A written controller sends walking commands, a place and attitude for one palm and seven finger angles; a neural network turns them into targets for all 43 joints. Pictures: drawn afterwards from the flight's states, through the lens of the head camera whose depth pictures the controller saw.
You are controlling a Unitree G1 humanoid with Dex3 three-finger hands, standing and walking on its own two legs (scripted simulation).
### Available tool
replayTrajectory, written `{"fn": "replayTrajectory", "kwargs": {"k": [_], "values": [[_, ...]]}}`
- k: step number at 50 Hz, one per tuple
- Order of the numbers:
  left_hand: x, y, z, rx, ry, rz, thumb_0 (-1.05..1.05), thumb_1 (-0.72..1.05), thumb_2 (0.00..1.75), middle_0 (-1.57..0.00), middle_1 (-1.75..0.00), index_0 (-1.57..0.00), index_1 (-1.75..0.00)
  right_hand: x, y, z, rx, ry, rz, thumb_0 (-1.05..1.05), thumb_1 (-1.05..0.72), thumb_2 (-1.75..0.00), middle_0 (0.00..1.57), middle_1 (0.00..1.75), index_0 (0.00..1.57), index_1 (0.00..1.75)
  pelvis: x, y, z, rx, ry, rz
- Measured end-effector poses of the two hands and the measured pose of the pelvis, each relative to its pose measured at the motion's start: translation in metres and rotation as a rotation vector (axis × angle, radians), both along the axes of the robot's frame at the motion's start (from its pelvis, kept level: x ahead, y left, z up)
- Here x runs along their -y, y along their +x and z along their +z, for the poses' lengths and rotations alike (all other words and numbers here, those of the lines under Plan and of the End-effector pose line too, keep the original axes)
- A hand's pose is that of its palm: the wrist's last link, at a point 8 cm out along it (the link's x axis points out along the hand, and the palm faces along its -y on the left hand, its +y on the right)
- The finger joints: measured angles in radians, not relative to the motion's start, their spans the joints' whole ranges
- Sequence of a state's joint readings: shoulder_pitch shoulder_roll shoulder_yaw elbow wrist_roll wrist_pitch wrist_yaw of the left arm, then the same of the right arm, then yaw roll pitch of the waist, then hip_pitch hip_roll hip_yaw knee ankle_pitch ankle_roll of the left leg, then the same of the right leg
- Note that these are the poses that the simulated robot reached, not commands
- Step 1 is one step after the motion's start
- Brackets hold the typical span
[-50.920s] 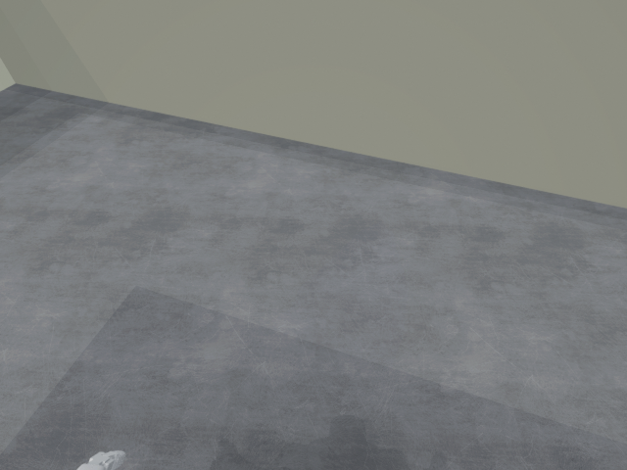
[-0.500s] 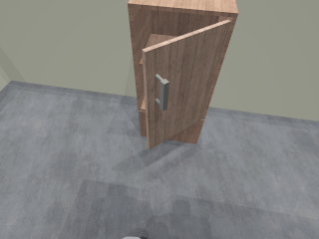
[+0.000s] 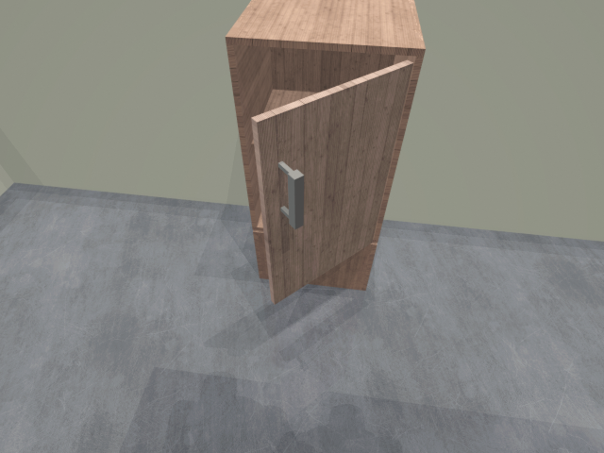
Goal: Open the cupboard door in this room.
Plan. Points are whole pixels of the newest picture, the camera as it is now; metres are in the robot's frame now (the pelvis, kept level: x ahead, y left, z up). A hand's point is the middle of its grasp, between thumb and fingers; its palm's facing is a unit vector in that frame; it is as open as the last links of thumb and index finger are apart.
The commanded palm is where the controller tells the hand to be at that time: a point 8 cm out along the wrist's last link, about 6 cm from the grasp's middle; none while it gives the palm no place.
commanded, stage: let the arm hang, fingers relaxed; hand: left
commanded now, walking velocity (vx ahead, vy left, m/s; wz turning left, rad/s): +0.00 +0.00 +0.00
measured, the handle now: (290, 195) +0.59 +0.06 -0.03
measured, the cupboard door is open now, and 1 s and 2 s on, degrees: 44 44 44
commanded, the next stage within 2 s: look to check the result in 0.02 s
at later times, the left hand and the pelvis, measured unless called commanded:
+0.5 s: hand out of the picture +0.01 +0.16 -0.17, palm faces +0.04 -0.97 -0.23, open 7.4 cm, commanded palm none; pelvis +0.02 -0.01 +0.00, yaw +0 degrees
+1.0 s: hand out of the picture +0.03 +0.17 -0.18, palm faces -0.01 -0.98 -0.21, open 7.4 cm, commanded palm none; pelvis +0.02 -0.02 -0.01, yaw -6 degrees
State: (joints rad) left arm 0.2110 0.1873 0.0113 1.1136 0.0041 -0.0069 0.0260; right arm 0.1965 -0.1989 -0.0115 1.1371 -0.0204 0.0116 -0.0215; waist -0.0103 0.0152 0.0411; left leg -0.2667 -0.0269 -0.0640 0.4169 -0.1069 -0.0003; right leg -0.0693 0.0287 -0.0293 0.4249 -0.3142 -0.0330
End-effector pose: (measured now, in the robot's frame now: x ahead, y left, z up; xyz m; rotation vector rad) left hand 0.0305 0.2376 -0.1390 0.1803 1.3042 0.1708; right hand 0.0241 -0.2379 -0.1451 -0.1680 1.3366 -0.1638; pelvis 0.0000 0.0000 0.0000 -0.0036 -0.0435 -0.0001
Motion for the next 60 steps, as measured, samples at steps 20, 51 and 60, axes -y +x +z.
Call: {"fn": "replayTrajectory", "kwargs": {"k": [20, 51, 60], "values": [[0.018, -0.026, 0.0, -0.126, 0.004, 0.038, 0.0, 0.91, 0.9, -0.2, -0.3, -0.2, -0.3, -0.003, -0.001, -0.007, -0.067, 0.037, -0.011, 0.0, -0.91, -0.9, 0.2, 0.3, 0.2, 0.3, 0.012, 0.015, 0.001, -0.005, 0.007, -0.009], [0.02, 0.002, -0.014, -0.127, -0.02, -0.017, 0.01, 0.91, 0.9, -0.2, -0.3, -0.2, -0.3, 0.013, -0.003, -0.006, -0.006, -0.027, -0.147, 0.0, -0.91, -0.9, 0.2, 0.3, 0.2, 0.3, 0.014, 0.021, -0.009, -0.01, 0.0, -0.118], [0.01, 0.065, 0.003, -0.013, 0.051, -0.172, 0.01, 0.91, 0.9, -0.2, -0.3, -0.2, -0.29, 0.026, -0.036, -0.012, 0.029, -0.022, -0.217, 0.0, -0.91, -0.9, 0.2, 0.3, 0.2, 0.3, 0.019, 0.0, -0.011, -0.035, 0.018, -0.24]]}}
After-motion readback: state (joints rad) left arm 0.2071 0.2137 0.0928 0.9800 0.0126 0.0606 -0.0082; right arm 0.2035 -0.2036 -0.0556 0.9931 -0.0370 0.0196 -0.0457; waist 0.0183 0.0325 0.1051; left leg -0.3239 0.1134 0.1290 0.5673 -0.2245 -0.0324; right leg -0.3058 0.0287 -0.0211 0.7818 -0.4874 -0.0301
